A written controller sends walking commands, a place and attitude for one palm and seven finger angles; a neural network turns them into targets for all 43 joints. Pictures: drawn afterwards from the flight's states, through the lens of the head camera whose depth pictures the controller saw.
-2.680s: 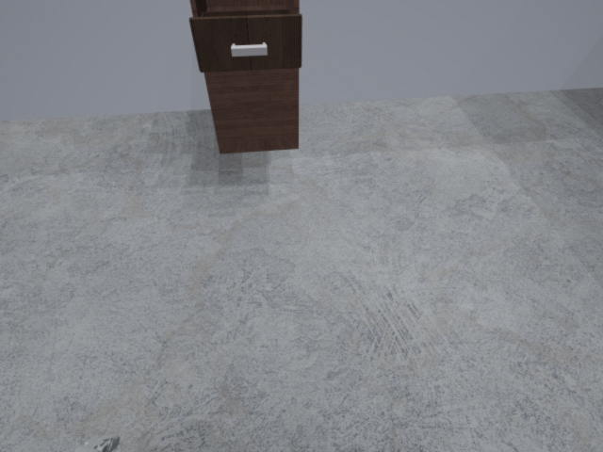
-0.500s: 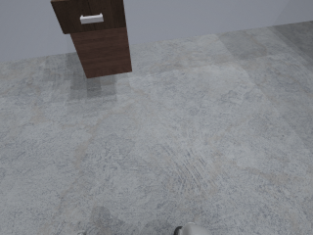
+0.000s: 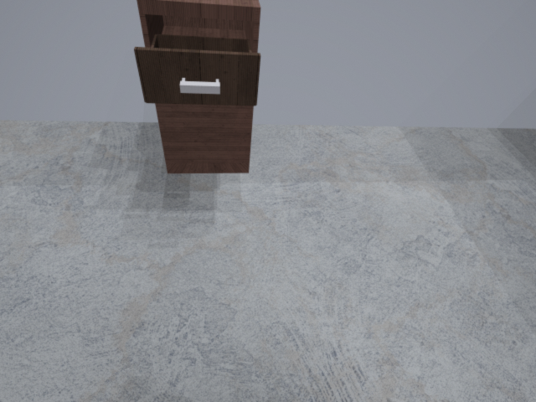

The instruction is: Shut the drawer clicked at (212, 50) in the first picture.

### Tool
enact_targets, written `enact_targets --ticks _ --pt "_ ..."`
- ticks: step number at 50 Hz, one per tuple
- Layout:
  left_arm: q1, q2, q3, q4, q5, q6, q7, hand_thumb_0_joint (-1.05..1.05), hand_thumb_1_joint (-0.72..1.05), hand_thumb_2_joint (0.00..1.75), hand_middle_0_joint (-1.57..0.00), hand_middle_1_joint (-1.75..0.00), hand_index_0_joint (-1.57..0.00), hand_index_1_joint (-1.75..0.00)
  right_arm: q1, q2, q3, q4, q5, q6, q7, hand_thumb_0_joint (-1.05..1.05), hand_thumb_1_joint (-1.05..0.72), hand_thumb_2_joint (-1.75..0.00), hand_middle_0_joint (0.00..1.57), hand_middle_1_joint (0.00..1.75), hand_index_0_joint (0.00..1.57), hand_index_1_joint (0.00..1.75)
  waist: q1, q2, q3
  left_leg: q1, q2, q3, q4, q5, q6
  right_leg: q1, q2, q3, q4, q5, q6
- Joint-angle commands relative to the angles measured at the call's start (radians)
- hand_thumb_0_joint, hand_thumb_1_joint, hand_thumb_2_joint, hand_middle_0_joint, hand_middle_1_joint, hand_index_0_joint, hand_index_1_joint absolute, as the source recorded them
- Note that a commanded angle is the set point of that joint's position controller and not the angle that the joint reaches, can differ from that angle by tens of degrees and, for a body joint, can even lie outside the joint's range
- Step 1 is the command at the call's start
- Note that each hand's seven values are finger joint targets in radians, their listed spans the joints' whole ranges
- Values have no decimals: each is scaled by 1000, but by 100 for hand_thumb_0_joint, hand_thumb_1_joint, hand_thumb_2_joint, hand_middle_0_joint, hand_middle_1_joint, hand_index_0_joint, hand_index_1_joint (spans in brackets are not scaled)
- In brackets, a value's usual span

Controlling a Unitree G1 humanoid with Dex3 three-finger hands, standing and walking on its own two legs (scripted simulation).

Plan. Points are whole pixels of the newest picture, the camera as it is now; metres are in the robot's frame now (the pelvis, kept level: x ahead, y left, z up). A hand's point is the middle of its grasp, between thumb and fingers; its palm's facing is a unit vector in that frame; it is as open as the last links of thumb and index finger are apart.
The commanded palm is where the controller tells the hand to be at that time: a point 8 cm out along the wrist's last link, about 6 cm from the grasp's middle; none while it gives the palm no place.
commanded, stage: walk to a spot facing it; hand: left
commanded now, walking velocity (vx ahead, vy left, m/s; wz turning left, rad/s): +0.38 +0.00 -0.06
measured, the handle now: (200, 84) +1.02 +0.31 -0.07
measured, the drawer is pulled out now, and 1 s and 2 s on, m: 0.29 0.29 0.29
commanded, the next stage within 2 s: take the last steps up to it in 0.82 s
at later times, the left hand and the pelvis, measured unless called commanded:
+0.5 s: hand (217, 296) +0.34 +0.12 -0.16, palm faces -0.06 -0.97 -0.22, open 7.4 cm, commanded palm none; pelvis +0.22 -0.06 -0.01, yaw -2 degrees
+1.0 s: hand (209, 322) +0.30 +0.13 -0.19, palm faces +0.24 -0.96 -0.14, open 7.4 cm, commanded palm none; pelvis +0.40 -0.02 -0.01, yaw +9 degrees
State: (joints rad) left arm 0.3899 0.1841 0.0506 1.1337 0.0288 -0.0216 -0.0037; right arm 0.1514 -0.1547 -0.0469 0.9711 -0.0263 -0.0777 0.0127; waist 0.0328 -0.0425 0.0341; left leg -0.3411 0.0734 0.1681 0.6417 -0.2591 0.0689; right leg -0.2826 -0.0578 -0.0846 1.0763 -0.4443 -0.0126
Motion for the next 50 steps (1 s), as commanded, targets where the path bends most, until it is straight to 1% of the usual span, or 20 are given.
enact_targets --ticks 1,4,9,16,19,21,22,23,24,25,27,30,32,43,45,46,47,48,49,50 --pt "-31 30 19 -85 5 -21 -17 0 90 90 -20 -30 -20 -30 170 -107 -18 39 8 -6 -31 0 -90 -90 20 30 20 30 -34 144 57 149 252 -307 -481 -90 51 -323 -86 73 154 174 9" --pt "-6 6 18 -79 9 0 -13 0 90 90 -20 -30 -20 -30 198 -86 -25 57 9 -18 -35 0 -90 -90 20 30 20 30 -20 120 29 177 221 -197 -494 59 70 -323 -92 55 85 232 34" --pt "-114 12 20 -110 5 8 -20 0 90 90 -20 -30 -20 -30 268 -103 -19 99 16 -22 -37 0 -90 -90 20 30 20 30 -31 125 61 281 221 -136 -510 176 88 -403 -106 36 -78 301 57" --pt "-331 11 12 -167 -3 -6 -24 0 90 90 -20 -30 -20 -30 382 -102 -17 169 0 -10 -35 0 -90 -90 20 30 20 30 -92 154 122 333 238 -100 -460 284 82 -327 -64 -23 -379 276 20" --pt "-304 23 15 -161 -3 -19 -25 0 90 90 -20 -30 -20 -30 372 -121 -16 181 -4 -4 -37 0 -90 -90 20 30 20 30 -65 163 101 343 238 -71 -364 418 67 -193 -14 -60 -465 228 -13" --pt "-90 70 28 -97 3 -34 -19 0 90 90 -20 -30 -20 -30 354 -122 -17 182 4 0 -33 0 -90 -90 20 30 20 30 37 80 -18 258 179 -26 -85 544 25 137 41 -88 -563 274 -40" --pt "72 146 51 -50 9 -47 -9 0 90 90 -20 -30 -20 -30 338 -100 -13 168 14 -3 -25 0 -90 -90 20 30 20 30 109 -19 -115 61 120 19 179 368 -15 388 -102 72 -588 224 -86" --pt "198 267 77 -28 1 -50 3 0 90 90 -20 -30 -20 -30 361 -34 0 127 23 -8 -21 0 -90 -90 20 30 20 30 117 -259 -229 -222 -33 18 526 -256 -60 589 -392 514 -718 263 -196" --pt "171 285 77 -28 -18 -43 5 0 90 90 -20 -30 -20 -30 297 -68 -6 111 25 0 -23 0 -90 -90 20 30 20 30 111 -154 -209 -274 -6 -111 695 -301 -39 499 -441 589 -811 149 -236" --pt "69 240 66 -59 -16 -43 7 0 90 90 -20 -30 -20 -30 243 -50 -18 99 21 2 -20 0 -90 -90 20 30 20 30 79 -117 -119 -315 33 -154 760 -199 -38 353 -414 539 -856 28 -203" --pt "-74 108 27 -92 -12 -47 16 0 90 90 -20 -30 -20 -30 215 -27 -18 107 5 24 -15 0 -90 -90 20 30 20 30 3 -30 42 -264 97 -174 688 -49 -40 74 -328 306 -892 42 -133" --pt "-95 58 10 -89 -4 -62 21 0 90 90 -20 -30 -20 -30 288 -2 -13 127 -1 56 -9 0 -90 -90 20 30 20 30 -63 -52 45 -209 96 -150 572 8 -68 -7 -267 109 -918 182 -108" --pt "-82 52 17 -90 -1 -72 23 0 90 90 -20 -30 -20 -30 277 11 -18 114 -2 65 -3 0 -90 -90 20 30 20 30 -74 -42 44 -226 95 -140 504 51 -77 -2 -253 40 -925 242 -109" --pt "25 123 13 -64 -1 -61 24 0 90 90 -20 -30 -20 -30 -57 -47 -5 -47 1 57 36 0 -90 -90 20 30 20 30 -1 -50 98 -212 42 -45 78 48 -44 230 -283 -95 -839 522 -87" --pt "27 140 17 -67 -1 -55 25 0 90 90 -20 -30 -20 -30 -20 -64 -6 -48 0 52 28 0 -90 -90 20 30 20 30 -24 -43 63 -99 7 -22 23 -5 -22 245 -292 -119 -717 713 -83" --pt "25 144 19 -70 -3 -50 26 0 90 90 -20 -30 -20 -30 64 -84 -12 -27 -4 51 21 0 -90 -90 20 30 20 30 -61 -9 17 45 -28 -11 -35 29 -9 209 -267 -149 -573 775 -63" --pt "11 146 19 -85 -10 -45 23 0 90 90 -20 -30 -20 -30 214 -141 -26 6 -10 45 12 0 -90 -90 20 30 20 30 -133 61 -82 284 -10 -59 -126 179 15 100 -216 -192 -329 693 -20" --pt "47 85 13 -117 -27 -39 13 0 90 90 -20 -30 -20 -30 311 -275 -51 16 -16 38 -5 0 -90 -90 20 30 20 30 -142 342 -203 523 275 -450 -196 502 130 -179 -42 -203 0 126 56" --pt "-2 89 8 -151 -18 -41 16 0 90 90 -20 -30 -20 -30 350 -320 -52 31 10 45 -17 0 -90 -90 20 30 20 30 -147 294 -241 527 382 -568 -263 596 213 -265 -6 -53 174 -198 38" --pt "-46 89 9 -155 -18 -33 21 0 90 90 -20 -30 -20 -30 284 -296 -48 22 15 37 -27 0 -90 -90 20 30 20 30 -132 207 -213 445 368 -529 -292 444 203 -310 -28 9 237 -146 34"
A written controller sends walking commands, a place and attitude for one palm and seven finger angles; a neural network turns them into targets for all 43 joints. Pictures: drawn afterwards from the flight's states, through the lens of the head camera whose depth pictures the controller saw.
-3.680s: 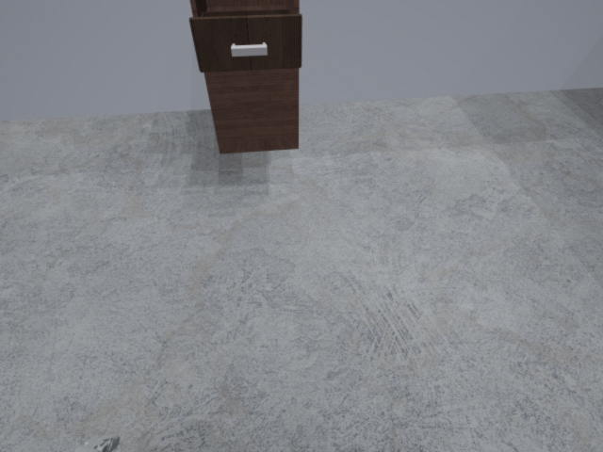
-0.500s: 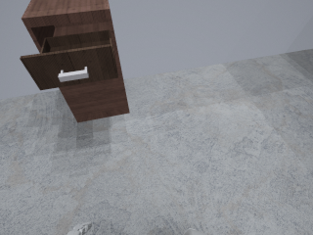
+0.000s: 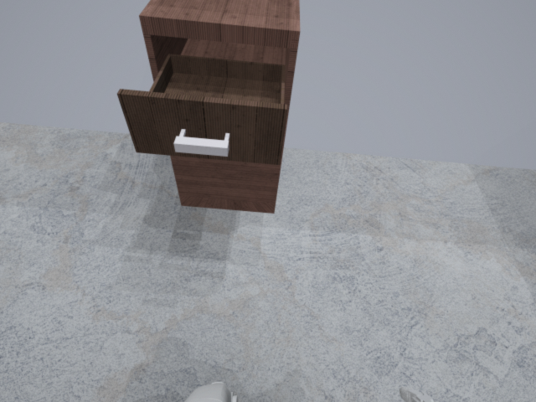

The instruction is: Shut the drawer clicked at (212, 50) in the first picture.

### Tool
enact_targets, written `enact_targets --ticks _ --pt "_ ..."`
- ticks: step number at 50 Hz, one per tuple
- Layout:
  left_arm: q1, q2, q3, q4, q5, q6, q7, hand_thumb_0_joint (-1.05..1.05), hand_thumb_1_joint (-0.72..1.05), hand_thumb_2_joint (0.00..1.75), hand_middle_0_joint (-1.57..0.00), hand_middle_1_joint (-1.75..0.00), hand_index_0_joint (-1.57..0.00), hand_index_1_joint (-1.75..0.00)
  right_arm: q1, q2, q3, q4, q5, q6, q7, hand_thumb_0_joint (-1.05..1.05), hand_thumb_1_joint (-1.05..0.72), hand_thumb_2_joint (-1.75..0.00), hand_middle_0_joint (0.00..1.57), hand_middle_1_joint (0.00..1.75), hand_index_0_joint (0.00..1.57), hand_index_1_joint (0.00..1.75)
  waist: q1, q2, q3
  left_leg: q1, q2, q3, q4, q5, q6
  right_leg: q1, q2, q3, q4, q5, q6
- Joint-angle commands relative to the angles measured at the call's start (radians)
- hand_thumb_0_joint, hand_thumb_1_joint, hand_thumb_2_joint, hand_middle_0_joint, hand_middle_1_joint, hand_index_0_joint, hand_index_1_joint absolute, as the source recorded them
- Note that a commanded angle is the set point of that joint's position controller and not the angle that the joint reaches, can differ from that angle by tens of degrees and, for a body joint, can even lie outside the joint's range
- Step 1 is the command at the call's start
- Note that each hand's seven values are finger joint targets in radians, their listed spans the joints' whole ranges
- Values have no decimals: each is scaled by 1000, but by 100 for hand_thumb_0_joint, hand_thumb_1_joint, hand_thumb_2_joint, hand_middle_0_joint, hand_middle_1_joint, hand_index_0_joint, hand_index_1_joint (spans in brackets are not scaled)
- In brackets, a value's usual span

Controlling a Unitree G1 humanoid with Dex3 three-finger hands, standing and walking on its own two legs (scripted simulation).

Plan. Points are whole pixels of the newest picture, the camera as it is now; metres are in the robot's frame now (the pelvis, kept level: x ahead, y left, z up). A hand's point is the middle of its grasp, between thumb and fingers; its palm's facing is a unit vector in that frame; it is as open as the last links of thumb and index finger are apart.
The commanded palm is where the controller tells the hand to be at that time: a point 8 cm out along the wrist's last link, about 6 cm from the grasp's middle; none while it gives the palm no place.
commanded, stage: take the last steps up to it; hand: left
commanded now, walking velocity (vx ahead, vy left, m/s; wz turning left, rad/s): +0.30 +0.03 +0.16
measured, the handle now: (203, 140) +0.67 +0.23 -0.06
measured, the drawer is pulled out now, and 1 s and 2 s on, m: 0.29 0.29 0.29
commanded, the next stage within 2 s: come to a stop and stand still in 1.00 s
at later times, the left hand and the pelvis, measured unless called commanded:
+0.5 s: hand (185, 361) +0.20 +0.16 -0.14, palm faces +0.09 -0.97 -0.22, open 7.4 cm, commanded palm none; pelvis +0.13 -0.02 +0.01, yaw +4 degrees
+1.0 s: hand (170, 373) +0.18 +0.18 -0.17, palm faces +0.20 -0.97 -0.14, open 7.4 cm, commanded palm none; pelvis +0.28 +0.04 +0.01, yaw +5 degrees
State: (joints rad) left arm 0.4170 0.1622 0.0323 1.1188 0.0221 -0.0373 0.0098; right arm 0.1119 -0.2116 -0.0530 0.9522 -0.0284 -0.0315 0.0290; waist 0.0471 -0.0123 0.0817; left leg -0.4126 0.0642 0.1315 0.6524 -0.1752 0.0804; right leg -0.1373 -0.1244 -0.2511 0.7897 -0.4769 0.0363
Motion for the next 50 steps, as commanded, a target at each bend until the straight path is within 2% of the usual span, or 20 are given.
enact_targets --ticks 1,2,5,9,17,21,22,23,24,26,28,32,41,43,44,45,46,47,48,50 --pt "-93 97 27 -134 -9 -13 5 0 90 90 -20 -30 -20 -30 240 -203 -35 14 17 -12 -50 0 -90 -90 20 30 20 30 -116 165 -191 419 342 -462 -331 227 173 -491 7 207 537 -45 -12" --pt "-94 94 32 -115 -1 -8 -4 0 90 90 -20 -30 -20 -30 179 -141 -22 8 15 -18 -50 0 -90 -90 20 30 20 30 -92 130 -112 305 284 -383 -372 134 138 -465 -22 225 498 37 -11" --pt "0 56 23 -70 7 17 -9 0 90 90 -20 -30 -20 -30 119 -87 -4 12 18 -29 -48 0 -90 -90 20 30 20 30 -28 148 -89 162 178 -230 -424 66 94 -337 -20 204 349 135 -1" --pt "-46 47 23 -90 12 28 -8 0 90 90 -20 -30 -20 -30 163 -79 -19 29 13 -25 -45 0 -90 -90 20 30 20 30 -37 78 -39 143 175 -271 -481 -87 122 -346 -13 198 200 169 3" --pt "-213 56 26 -165 9 14 -13 0 90 90 -20 -30 -20 -30 247 -92 -27 75 4 -21 -44 0 -90 -90 20 30 20 30 -76 102 23 217 197 -332 -484 -191 134 -321 18 188 -70 145 -14" --pt "-108 64 33 -126 8 -3 -11 0 90 90 -20 -30 -20 -30 232 -67 -20 89 10 -17 -45 0 -90 -90 20 30 20 30 -16 28 -12 117 126 -258 -316 -190 64 -28 71 158 -320 237 -26" --pt "-37 98 42 -103 11 -12 -5 0 90 90 -20 -30 -20 -30 225 -36 -12 87 15 -21 -44 0 -90 -90 20 30 20 30 16 -57 -23 2 60 -195 -171 -216 22 118 -2 263 -404 174 -52" --pt "56 173 55 -78 14 -20 0 0 90 90 -20 -30 -20 -30 220 10 -1 65 19 -28 -37 0 -90 -90 20 30 20 30 43 -241 -38 -171 -60 -55 76 -281 -30 239 -203 538 -521 115 -140" --pt "123 233 65 -74 2 -19 4 0 90 90 -20 -30 -20 -30 178 -24 -5 35 10 -24 -31 0 -90 -90 20 30 20 30 65 -239 -55 -251 -63 -62 275 -403 -43 228 -328 720 -620 37 -232" --pt "43 172 57 -80 -3 -26 10 0 90 90 -20 -30 -20 -30 144 -45 -20 40 5 -16 -24 0 -90 -90 20 30 20 30 26 -173 3 -281 5 -130 453 -267 -41 121 -299 658 -656 -22 -242" --pt "-30 100 42 -100 -1 -32 12 0 90 90 -20 -30 -20 -30 161 -7 -17 67 1 -6 -17 0 -90 -90 20 30 20 30 -20 -40 34 -227 42 -133 444 -135 -59 16 -219 460 -642 139 -198" --pt "-19 86 28 -83 -1 -47 10 0 90 90 -20 -30 -20 -30 180 24 -14 72 4 10 -11 0 -90 -90 20 30 20 30 -50 -98 31 -175 43 -83 338 -57 -89 -12 -156 281 -630 440 -180" --pt "55 128 32 -21 4 -36 14 0 90 90 -20 -30 -20 -30 15 19 2 15 11 -6 2 0 -90 -90 20 30 20 30 -7 -150 24 -25 0 -23 3 -49 -65 48 -153 241 -534 592 -166" --pt "26 129 36 -20 -1 -27 15 0 90 90 -20 -30 -20 -30 107 -3 1 42 8 -14 -10 0 -90 -90 20 30 20 30 -59 -120 -15 143 -37 -1 -126 -6 -53 26 -111 198 -411 632 -139" --pt "31 109 32 -18 -4 -24 15 0 90 90 -20 -30 -20 -30 210 -40 -5 75 2 -23 -19 0 -90 -90 20 30 20 30 -100 -49 -72 315 -30 -19 -200 48 -44 -23 -76 181 -244 629 -118" --pt "73 66 26 -26 -12 -20 11 0 90 90 -20 -30 -20 -30 324 -140 -27 97 -9 -31 -34 0 -90 -90 20 30 20 30 -130 142 -177 528 165 -226 -214 186 15 -196 15 120 -11 347 -75" --pt "86 26 15 -48 -14 -18 10 0 90 90 -20 -30 -20 -30 397 -223 -41 103 3 -22 -42 0 -90 -90 20 30 20 30 -131 324 -231 609 369 -477 -294 349 105 -354 102 114 260 -135 -45" --pt "40 54 20 -52 -6 -13 18 0 90 90 -20 -30 -20 -30 361 -192 -32 105 10 -16 -49 0 -90 -90 20 30 20 30 -135 244 -226 517 370 -452 -347 210 129 -367 85 197 378 -149 -64" --pt "-14 42 22 -55 -7 -11 14 0 90 90 -20 -30 -20 -30 279 -156 -27 83 10 -17 -53 0 -90 -90 20 30 20 30 -114 223 -129 400 341 -411 -379 113 132 -414 47 217 430 -69 -66" --pt "-32 34 25 -38 0 -1 0 0 90 90 -20 -30 -20 -30 178 -55 1 63 10 -27 -55 0 -90 -90 20 30 20 30 -64 141 -14 233 261 -282 -433 112 97 -384 3 236 400 75 -53"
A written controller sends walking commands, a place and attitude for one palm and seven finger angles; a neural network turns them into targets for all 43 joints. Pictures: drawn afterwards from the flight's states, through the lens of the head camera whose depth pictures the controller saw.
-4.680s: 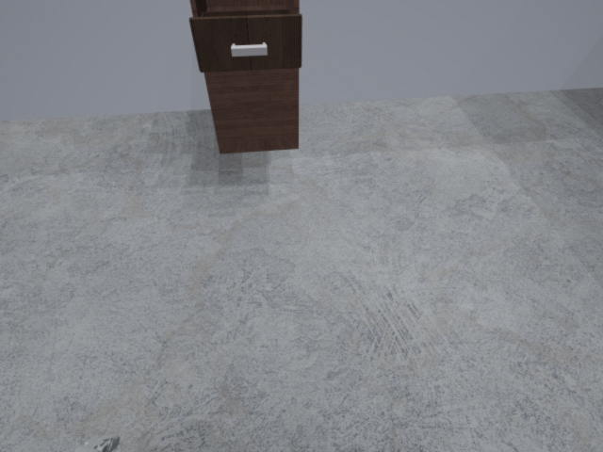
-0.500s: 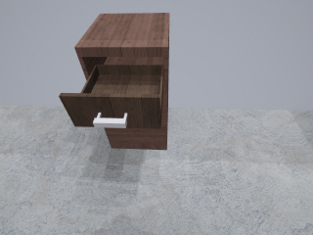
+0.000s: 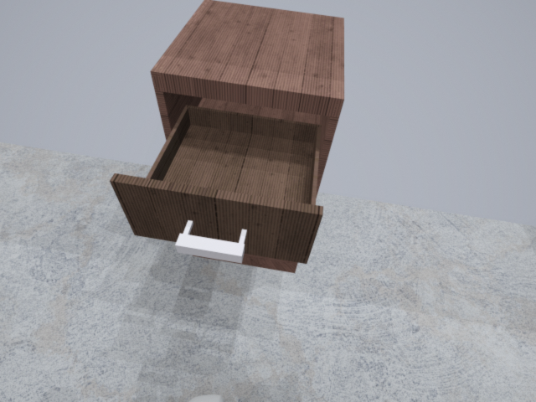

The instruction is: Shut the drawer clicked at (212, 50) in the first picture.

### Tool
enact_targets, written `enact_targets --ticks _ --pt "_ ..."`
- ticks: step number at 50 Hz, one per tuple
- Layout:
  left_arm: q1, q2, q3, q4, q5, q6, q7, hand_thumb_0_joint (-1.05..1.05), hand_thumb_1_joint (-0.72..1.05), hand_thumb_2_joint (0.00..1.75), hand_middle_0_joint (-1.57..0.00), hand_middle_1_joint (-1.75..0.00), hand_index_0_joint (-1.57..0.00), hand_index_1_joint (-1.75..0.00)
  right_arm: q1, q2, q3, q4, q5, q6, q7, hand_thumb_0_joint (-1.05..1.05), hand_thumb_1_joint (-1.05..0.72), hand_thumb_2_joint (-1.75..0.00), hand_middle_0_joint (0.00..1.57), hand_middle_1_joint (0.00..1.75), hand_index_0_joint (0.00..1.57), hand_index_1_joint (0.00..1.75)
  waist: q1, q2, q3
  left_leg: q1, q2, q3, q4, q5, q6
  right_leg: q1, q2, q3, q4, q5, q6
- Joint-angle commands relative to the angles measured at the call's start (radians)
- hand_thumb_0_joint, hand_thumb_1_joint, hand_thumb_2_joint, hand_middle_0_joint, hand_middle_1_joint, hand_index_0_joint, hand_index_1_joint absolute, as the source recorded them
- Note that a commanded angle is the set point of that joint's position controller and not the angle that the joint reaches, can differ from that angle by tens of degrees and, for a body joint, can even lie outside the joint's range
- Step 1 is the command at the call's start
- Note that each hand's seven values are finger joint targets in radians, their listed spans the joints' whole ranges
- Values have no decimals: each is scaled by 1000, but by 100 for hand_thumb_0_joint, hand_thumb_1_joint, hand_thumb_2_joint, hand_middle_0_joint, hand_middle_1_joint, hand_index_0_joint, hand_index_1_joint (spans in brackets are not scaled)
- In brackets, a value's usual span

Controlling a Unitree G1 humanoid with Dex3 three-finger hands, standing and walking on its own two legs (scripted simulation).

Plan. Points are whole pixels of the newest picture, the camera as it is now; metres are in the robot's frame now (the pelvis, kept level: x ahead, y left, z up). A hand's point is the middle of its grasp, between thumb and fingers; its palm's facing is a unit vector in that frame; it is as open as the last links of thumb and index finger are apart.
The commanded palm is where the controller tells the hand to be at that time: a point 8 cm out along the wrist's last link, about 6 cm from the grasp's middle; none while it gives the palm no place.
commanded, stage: come to a stop and stand still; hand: left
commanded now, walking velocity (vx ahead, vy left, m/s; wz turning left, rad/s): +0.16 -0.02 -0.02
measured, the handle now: (213, 238) +0.40 +0.15 -0.07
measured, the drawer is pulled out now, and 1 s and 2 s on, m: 0.29 0.29 0.29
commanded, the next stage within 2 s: look again from close up in 1.00 s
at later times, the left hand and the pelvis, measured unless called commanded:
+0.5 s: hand out of the picture +0.12 +0.16 -0.15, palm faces +0.01 -0.97 -0.25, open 7.3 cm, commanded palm none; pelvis +0.06 -0.02 +0.01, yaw +0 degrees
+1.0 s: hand out of the picture +0.01 +0.16 -0.16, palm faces +0.03 -0.98 -0.21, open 7.4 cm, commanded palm none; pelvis +0.04 -0.01 +0.01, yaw -2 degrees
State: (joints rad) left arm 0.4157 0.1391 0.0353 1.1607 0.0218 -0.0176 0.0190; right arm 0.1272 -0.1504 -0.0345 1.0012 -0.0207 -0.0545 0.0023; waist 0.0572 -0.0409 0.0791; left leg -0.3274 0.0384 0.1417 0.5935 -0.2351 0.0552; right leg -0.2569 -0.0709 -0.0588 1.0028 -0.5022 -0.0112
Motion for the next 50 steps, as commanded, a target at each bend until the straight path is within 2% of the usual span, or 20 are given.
enact_targets --ticks 1,3,5,9,12,14,15,17,18,19,22,26,30,31,33,34,36,39,43,50 --pt "-9 45 20 -67 1 -16 -12 0 90 90 -20 -30 -20 -30 147 -97 -11 13 5 -13 -30 0 -90 -90 20 30 20 30 -53 141 -15 118 267 -243 -378 250 114 -228 -54 36 156 130 1" --pt "27 33 17 -56 2 -2 -8 0 90 90 -20 -30 -20 -30 144 -94 -8 17 7 -19 -32 0 -90 -90 20 30 20 30 -32 143 -63 129 244 -175 -374 341 116 -190 -48 26 97 153 14" --pt "4 28 18 -71 6 10 -5 0 90 90 -20 -30 -20 -30 157 -88 -14 14 4 -15 -31 0 -90 -90 20 30 20 30 -34 124 -50 113 236 -165 -385 314 127 -185 -44 18 21 167 21" --pt "-36 18 0 -81 -2 25 11 0 90 90 -20 -30 -20 -30 129 -93 -1 21 2 -2 -40 0 -90 -90 20 30 20 30 -26 116 -59 118 229 -132 -326 545 111 -85 -24 21 -194 204 40" --pt "-72 45 0 -90 -3 30 17 0 90 90 -20 -30 -20 -30 124 -109 -8 43 0 19 -45 0 -90 -90 20 30 20 30 -34 147 -35 105 237 -154 -284 496 100 -8 -9 10 -349 205 37" --pt "-67 74 4 -90 -3 30 19 0 90 90 -20 -30 -20 -30 129 -108 -12 55 7 32 -46 0 -90 -90 20 30 20 30 -25 133 -29 102 201 -150 -233 411 58 50 -5 11 -496 319 32" --pt "-65 100 7 -91 -1 24 22 0 90 90 -20 -30 -20 -30 132 -95 -13 58 11 36 -45 0 -90 -90 20 30 20 30 -23 89 -22 94 156 -136 -192 333 17 69 -24 58 -575 459 21" --pt "-107 160 10 -107 -1 14 25 0 90 90 -20 -30 -20 -30 175 -58 -13 62 20 47 -36 0 -90 -90 20 30 20 30 -64 15 -26 69 68 -96 -155 105 -51 68 -148 170 -560 774 -49" --pt "-126 182 16 -112 -4 9 25 0 90 90 -20 -30 -20 -30 192 -54 -13 70 19 62 -34 0 -90 -90 20 30 20 30 -72 -99 -76 93 37 -69 -115 24 -70 70 -182 215 -569 836 -92" --pt "-133 188 20 -117 -8 7 26 0 90 90 -20 -30 -20 -30 199 -58 -17 71 19 72 -33 0 -90 -90 20 30 20 30 -70 -151 -101 124 15 -54 -65 -68 -81 51 -219 240 -614 857 -122" --pt "-177 189 25 -132 -8 14 31 0 90 90 -20 -30 -20 -30 206 -53 -21 73 16 85 -34 0 -90 -90 20 30 20 30 -66 -125 -114 91 8 -81 43 -189 -87 70 -247 239 -641 863 -176" --pt "-202 192 39 -138 -3 19 33 0 90 90 -20 -30 -20 -30 208 -50 -22 70 18 89 -36 0 -90 -90 20 30 20 30 -55 -96 -122 77 3 -102 50 -201 -92 88 -241 234 -641 794 -189" --pt "-236 175 39 -141 -9 25 30 0 90 90 -20 -30 -20 -30 271 -45 -14 93 14 74 -35 0 -90 -90 20 30 20 30 -78 -69 -115 207 18 -102 -185 -17 -79 -4 -164 195 -621 487 -104" --pt "-247 150 33 -143 -11 28 26 0 90 90 -20 -30 -20 -30 270 -54 -14 94 11 69 -35 0 -90 -90 20 30 20 30 -74 -16 -102 222 50 -139 -224 23 -63 -38 -104 149 -606 371 -67" --pt "-246 111 26 -147 -8 46 22 0 90 90 -20 -30 -20 -30 192 -90 -11 71 5 60 -31 0 -90 -90 20 30 20 30 -41 181 -6 42 142 -241 -356 -40 -17 -7 -2 50 -537 228 0" --pt "-226 101 23 -140 -3 49 20 0 90 90 -20 -30 -20 -30 159 -99 -11 56 6 57 -32 0 -90 -90 20 30 20 30 -27 191 13 -22 162 -260 -399 -86 1 39 9 26 -488 247 8" --pt "-175 95 16 -117 0 48 14 0 90 90 -20 -30 -20 -30 125 -109 -11 45 8 54 -35 0 -90 -90 20 30 20 30 -6 172 9 -38 155 -240 -405 -108 14 74 7 25 -462 277 8" --pt "-127 96 7 -95 1 40 14 0 90 90 -20 -30 -20 -30 132 -107 -10 50 10 51 -32 0 -90 -90 20 30 20 30 -11 136 -3 7 123 -204 -371 -131 1 65 -6 48 -525 313 9" --pt "-118 102 -1 -79 0 25 15 0 90 90 -20 -30 -20 -30 186 -84 -6 71 11 57 -28 0 -90 -90 20 30 20 30 -43 22 47 51 70 -171 -331 -168 -25 -9 -24 121 -650 237 -2" --pt "-70 86 -9 -51 -5 11 16 0 90 90 -20 -30 -20 -30 239 -60 10 100 13 51 -30 0 -90 -90 20 30 20 30 -61 4 22 135 58 -143 -302 -90 -30 -54 -33 146 -706 184 -4"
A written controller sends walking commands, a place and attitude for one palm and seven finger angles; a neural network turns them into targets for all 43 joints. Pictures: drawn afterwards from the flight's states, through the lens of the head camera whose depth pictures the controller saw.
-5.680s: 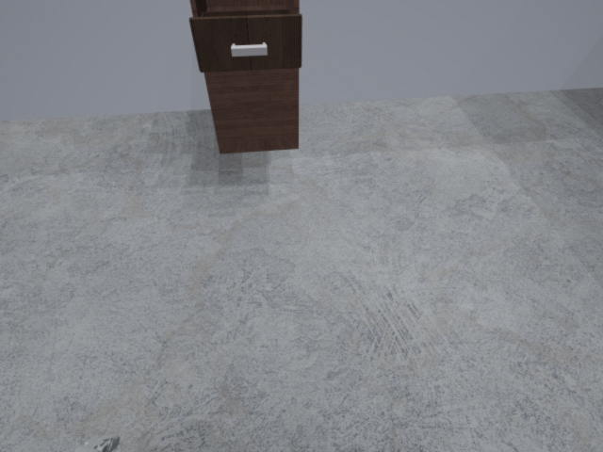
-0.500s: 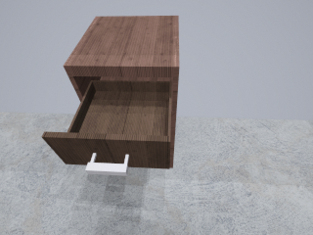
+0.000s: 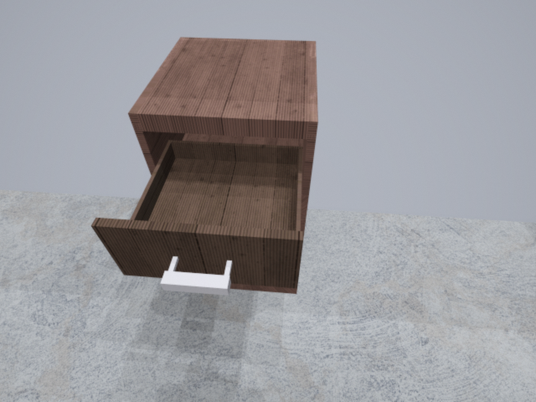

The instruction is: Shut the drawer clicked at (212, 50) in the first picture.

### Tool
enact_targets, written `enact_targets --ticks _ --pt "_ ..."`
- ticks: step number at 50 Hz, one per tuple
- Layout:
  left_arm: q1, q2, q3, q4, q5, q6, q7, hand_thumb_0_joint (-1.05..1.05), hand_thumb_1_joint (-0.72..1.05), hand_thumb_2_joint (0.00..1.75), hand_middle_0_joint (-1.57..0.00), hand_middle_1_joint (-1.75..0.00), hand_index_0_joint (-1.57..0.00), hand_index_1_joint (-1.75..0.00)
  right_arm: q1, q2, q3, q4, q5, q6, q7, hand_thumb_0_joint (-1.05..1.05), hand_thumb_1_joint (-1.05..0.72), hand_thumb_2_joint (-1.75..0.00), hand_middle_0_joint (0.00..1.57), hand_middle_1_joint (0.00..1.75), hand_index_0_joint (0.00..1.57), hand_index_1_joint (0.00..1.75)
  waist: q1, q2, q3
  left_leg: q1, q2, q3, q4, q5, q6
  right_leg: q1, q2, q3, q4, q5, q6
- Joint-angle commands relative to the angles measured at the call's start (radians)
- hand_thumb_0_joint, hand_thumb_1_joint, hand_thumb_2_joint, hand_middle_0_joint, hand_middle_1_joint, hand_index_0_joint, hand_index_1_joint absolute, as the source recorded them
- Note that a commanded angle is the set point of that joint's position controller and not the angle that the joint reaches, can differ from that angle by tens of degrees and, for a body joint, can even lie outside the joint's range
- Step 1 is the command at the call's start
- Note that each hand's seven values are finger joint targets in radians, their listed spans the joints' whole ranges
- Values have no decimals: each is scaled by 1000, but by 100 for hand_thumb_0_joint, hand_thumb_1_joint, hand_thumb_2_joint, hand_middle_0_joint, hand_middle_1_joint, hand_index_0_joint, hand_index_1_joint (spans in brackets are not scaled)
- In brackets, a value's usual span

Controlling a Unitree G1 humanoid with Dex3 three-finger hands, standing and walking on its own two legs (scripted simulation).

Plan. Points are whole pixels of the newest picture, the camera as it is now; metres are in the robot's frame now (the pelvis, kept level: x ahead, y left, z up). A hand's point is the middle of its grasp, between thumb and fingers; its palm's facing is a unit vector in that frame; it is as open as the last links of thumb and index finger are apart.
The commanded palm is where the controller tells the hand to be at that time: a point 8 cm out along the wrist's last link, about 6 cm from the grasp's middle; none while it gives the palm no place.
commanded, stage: look again from close up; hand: left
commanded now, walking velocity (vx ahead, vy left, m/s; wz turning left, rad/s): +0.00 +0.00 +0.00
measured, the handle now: (199, 272) +0.36 +0.17 -0.08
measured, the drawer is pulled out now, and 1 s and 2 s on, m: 0.29 0.29 0.29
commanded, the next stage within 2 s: come to a stop and stand still in 0.56 s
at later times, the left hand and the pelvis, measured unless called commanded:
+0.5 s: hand out of the picture +0.08 +0.20 -0.17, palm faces +0.04 -0.97 -0.25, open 7.3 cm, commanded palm none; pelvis +0.04 +0.01 -0.01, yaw +2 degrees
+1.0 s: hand out of the picture +0.05 +0.19 -0.18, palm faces +0.01 -0.97 -0.23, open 7.4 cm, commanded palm none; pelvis +0.05 +0.01 -0.01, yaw +0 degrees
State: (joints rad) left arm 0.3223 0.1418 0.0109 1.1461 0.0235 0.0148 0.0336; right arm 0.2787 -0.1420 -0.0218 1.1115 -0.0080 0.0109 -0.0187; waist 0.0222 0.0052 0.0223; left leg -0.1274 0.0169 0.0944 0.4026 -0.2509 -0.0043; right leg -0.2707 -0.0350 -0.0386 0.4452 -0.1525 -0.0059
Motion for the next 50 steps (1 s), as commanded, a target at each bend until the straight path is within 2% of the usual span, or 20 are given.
enact_targets --ticks 1,2,3,4,6,8,10,14,18,21,25,35,39,40,45,46,47,48,49,50 --pt "-40 237 1 -133 -3 -44 -4 0 90 90 -20 -30 -20 -30 -6 -159 -34 -126 -42 -7 5 0 -90 -90 20 30 20 30 -73 -34 121 -124 -11 -109 -95 21 47 -82 1 80 54 -102 -42" --pt "31 151 2 -111 -2 -27 1 0 90 90 -20 -30 -20 -30 -36 -170 -41 -114 -27 -32 -4 0 -90 -90 20 30 20 30 -4 30 40 -181 117 -117 -78 -213 46 -17 -39 59 37 -238 -34" --pt "56 133 -9 -126 4 -23 2 0 90 90 -20 -30 -20 -30 -57 -127 -38 -133 -23 -27 0 0 -90 -90 20 30 20 30 -8 45 -31 -221 80 -116 -44 -217 52 33 -47 78 21 -208 -33" --pt "68 134 -7 -125 3 -26 4 0 90 90 -20 -30 -20 -30 -62 -115 -35 -131 -23 -16 3 0 -90 -90 20 30 20 30 -6 -18 -45 -228 46 -95 13 -203 45 29 -62 118 -22 -263 -37" --pt "31 165 -3 -149 3 -31 9 0 90 90 -20 -30 -20 -30 3 -105 -27 -120 -20 2 7 0 -90 -90 20 30 20 30 -43 -125 -7 -165 6 -73 116 -181 30 -95 -123 232 -140 -445 -60" --pt "-5 153 2 -159 0 -35 13 0 90 90 -20 -30 -20 -30 80 -81 -23 -91 -13 2 8 0 -90 -90 20 30 20 30 -72 -138 -7 -88 1 -65 162 -109 26 -168 -151 247 -179 -452 -66" --pt "-25 146 5 -161 -2 -35 13 0 90 90 -20 -30 -20 -30 102 -78 -20 -75 -11 -5 5 0 -90 -90 20 30 20 30 -74 -49 22 -83 18 -78 122 -92 28 -181 -127 193 -143 -386 -56" --pt "-7 115 0 -150 -9 -37 11 0 90 90 -20 -30 -20 -30 63 -94 -8 -76 -9 -26 1 0 -90 -90 20 30 20 30 -35 43 56 -164 71 -137 1 -40 40 -59 -70 107 -40 -165 -36" --pt "3 116 -1 -140 -13 -42 14 0 90 90 -20 -30 -20 -30 49 -113 0 -63 -5 -40 -3 0 -90 -90 20 30 20 30 -19 31 8 -122 87 -139 9 182 39 58 -72 66 19 97 -33" --pt "-13 129 3 -146 -17 -40 16 0 90 90 -20 -30 -20 -30 47 -121 0 -51 -5 -40 -5 0 -90 -90 20 30 20 30 -20 9 -19 -77 90 -130 14 275 36 89 -80 52 39 182 -33" --pt "-32 133 7 -153 -15 -37 20 0 90 90 -20 -30 -20 -30 35 -117 -2 -39 -3 -34 -6 0 -90 -90 20 30 20 30 -23 -22 6 -72 87 -127 13 253 31 89 -88 45 33 177 -27" --pt "-35 122 10 -145 -13 -34 21 0 90 90 -20 -30 -20 -30 26 -117 -5 -14 -2 -37 -9 0 -90 -90 20 30 20 30 -25 -5 2 -8 94 -124 -12 312 32 100 -84 36 23 188 -20" --pt "-26 120 14 -141 -13 -28 23 0 90 90 -20 -30 -20 -30 16 -119 -10 -10 0 -35 -14 0 -90 -90 20 30 20 30 -24 22 2 17 104 -122 -10 391 30 92 -83 31 33 219 -20" --pt "-19 121 14 -139 -13 -29 23 0 90 90 -20 -30 -20 -30 13 -118 -9 -7 0 -35 -14 0 -90 -90 20 30 20 30 -24 38 -8 23 102 -117 -7 384 29 97 -85 33 29 219 -20" --pt "-10 121 11 -125 -11 -30 22 0 90 90 -20 -30 -20 -30 13 -111 -8 0 1 -31 -12 0 -90 -90 20 30 20 30 -26 6 15 11 95 -114 -21 263 32 82 -88 48 -1 170 -22" --pt "-42 219 4 -161 -17 -34 19 0 90 90 -20 -30 -20 -30 -11 -170 -12 -55 -24 -35 -14 0 -90 -90 20 30 20 30 -38 -14 51 10 42 -117 -55 342 36 25 3 51 138 112 -28" --pt "-10 140 -4 -173 -11 -23 12 0 90 90 -20 -30 -20 -30 1 -205 -39 -73 -26 -59 -26 0 -90 -90 20 30 20 30 -26 33 -1 13 142 -164 -51 331 49 -7 -13 25 134 -81 -29" --pt "1 142 -9 -177 -10 -27 9 0 90 90 -20 -30 -20 -30 -35 -194 -38 -80 -14 -60 -21 0 -90 -90 20 30 20 30 -10 51 -27 16 145 -155 -36 325 62 -4 -23 37 96 -33 -39" --pt "6 140 -9 -173 -11 -34 7 0 90 90 -20 -30 -20 -30 -54 -174 -33 -88 -9 -58 -15 0 -90 -90 20 30 20 30 -7 43 -27 -9 121 -136 -19 287 58 30 -35 50 62 17 -43" --pt "18 143 -10 -165 -14 -42 8 0 90 90 -20 -30 -20 -30 -63 -155 -27 -89 -7 -54 -9 0 -90 -90 20 30 20 30 -3 -4 -9 -34 92 -123 -1 225 48 54 -48 81 28 60 -48"
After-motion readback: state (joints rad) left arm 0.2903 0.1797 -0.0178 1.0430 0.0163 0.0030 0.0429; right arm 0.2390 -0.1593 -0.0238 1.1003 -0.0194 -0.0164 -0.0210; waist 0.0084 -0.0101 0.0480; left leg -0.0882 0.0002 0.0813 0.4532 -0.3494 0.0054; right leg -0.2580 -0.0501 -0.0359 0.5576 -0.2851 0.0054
